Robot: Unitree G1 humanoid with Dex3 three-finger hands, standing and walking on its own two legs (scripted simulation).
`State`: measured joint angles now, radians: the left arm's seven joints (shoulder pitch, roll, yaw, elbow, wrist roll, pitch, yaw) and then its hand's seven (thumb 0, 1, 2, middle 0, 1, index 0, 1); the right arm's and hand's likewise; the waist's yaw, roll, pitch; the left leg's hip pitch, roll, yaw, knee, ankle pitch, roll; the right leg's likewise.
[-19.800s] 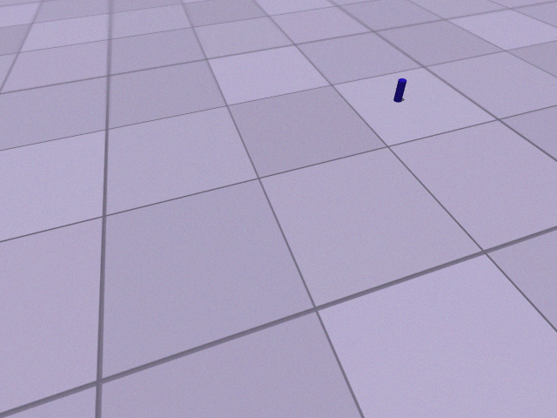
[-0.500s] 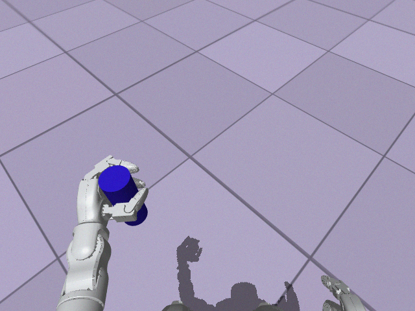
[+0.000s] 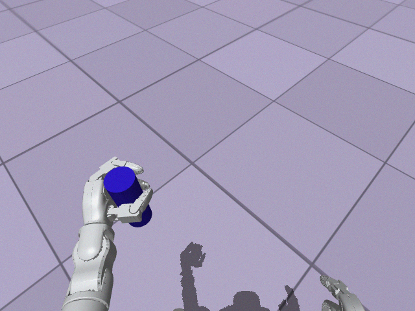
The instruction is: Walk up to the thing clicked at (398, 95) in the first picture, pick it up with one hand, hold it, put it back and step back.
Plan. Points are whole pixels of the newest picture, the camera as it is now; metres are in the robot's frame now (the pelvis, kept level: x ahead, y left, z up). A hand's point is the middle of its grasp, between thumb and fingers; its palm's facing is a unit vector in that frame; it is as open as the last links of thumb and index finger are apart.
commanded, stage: hold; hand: left
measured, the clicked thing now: (130, 199) +0.33 +0.18 +0.03
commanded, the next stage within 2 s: crouch in 2.00 s
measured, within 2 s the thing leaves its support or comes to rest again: neither
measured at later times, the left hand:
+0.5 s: hand (133, 193) +0.33 +0.17 +0.06, palm faces +0.11 -0.99 +0.01, open 7.4 cm
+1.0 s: hand (132, 194) +0.33 +0.17 +0.06, palm faces +0.12 -0.99 +0.01, open 7.4 cm
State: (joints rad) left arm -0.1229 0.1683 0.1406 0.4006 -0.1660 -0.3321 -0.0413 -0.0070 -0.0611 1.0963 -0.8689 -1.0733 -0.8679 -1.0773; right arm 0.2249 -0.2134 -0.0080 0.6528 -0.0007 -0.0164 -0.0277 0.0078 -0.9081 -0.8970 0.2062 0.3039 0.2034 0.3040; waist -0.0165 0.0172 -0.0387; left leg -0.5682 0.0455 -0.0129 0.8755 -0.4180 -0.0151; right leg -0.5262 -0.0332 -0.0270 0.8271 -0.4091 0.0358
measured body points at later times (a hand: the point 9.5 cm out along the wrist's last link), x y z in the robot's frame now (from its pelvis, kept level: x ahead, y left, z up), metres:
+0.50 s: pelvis +0.00 +0.00 +0.00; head +0.03 +0.01 +0.45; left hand +0.32 +0.22 +0.06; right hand +0.13 -0.24 -0.10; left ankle +0.02 +0.13 -0.70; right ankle +0.01 -0.14 -0.70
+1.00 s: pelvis +0.00 +0.00 +0.00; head +0.03 +0.00 +0.45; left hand +0.31 +0.22 +0.06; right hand +0.13 -0.25 -0.10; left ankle +0.02 +0.13 -0.70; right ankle +0.01 -0.14 -0.70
